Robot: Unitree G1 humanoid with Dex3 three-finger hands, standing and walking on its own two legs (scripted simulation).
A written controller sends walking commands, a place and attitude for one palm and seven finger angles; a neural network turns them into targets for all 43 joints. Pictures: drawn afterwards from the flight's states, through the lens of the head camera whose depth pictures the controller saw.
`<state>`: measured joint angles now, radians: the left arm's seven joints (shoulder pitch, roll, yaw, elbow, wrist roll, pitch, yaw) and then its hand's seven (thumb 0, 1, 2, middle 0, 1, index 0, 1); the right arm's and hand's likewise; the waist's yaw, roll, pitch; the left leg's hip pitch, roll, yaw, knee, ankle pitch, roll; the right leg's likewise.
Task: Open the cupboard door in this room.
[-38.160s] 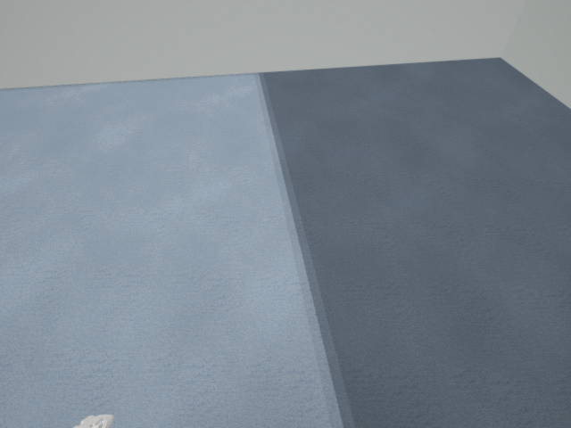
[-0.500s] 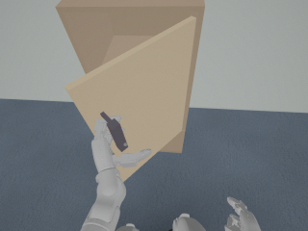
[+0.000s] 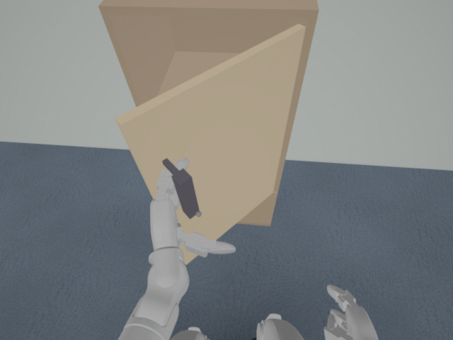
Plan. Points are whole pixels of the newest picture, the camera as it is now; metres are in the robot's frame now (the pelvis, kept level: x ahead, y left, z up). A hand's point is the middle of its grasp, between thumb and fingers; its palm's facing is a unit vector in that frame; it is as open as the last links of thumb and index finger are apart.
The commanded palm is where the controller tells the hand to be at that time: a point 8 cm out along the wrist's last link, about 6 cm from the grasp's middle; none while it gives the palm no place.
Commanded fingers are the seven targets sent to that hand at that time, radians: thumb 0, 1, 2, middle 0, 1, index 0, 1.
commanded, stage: slide the hand sideways off the handle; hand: left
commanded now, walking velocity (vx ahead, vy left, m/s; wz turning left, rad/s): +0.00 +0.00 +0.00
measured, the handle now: (180, 188) +0.38 +0.10 +0.04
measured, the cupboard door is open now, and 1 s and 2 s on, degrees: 47 48 48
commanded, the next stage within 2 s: draw the hand back to the body in 1.12 s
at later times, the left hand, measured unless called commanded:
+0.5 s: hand (173, 243) +0.27 +0.10 +0.04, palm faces -0.13 -0.99 -0.01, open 16.4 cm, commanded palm +0.25 +0.16 +0.04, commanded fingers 0.00 -0.50 0.30 -0.15 -0.30 -0.15 -0.30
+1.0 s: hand (147, 261) +0.24 +0.14 +0.04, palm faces -0.08 -1.00 -0.02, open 16.3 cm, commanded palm +0.21 +0.20 +0.04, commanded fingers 0.00 -0.50 0.30 -0.15 -0.30 -0.15 -0.30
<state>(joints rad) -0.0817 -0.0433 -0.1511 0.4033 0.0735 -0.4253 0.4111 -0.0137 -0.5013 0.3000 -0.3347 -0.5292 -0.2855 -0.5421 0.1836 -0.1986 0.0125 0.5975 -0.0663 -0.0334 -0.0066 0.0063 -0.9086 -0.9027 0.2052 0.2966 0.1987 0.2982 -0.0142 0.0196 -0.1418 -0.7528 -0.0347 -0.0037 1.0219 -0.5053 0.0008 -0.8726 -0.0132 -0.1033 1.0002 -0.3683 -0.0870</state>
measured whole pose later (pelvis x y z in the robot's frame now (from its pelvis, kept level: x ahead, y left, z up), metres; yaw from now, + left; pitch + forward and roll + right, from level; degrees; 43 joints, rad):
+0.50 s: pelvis +0.02 +0.03 -0.01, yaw -1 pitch +14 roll +0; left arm 0.23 0.08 -0.19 0.03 -0.05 -0.34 0.02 -0.01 -0.50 0.30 -0.15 -0.30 -0.15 -0.30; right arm 0.25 -0.22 0.02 0.44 -0.01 -0.05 0.01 0.01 -0.91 -0.90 0.21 0.30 0.20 0.30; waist 0.00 0.03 -0.14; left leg -0.78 -0.04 0.02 1.10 -0.58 0.05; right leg -0.90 -0.02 -0.08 1.06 -0.42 -0.04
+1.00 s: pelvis +0.03 +0.03 -0.02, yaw -1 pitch +16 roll -1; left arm 0.51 0.14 -0.09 -0.22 -0.11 -0.33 -0.09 -0.01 -0.50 0.30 -0.15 -0.30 -0.16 -0.30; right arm 0.27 -0.23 0.02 0.39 0.00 -0.07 -0.02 0.01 -0.91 -0.90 0.21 0.30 0.20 0.30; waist 0.01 0.03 -0.17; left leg -0.81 -0.03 0.00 1.15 -0.63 0.04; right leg -0.93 -0.01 -0.10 1.11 -0.47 -0.05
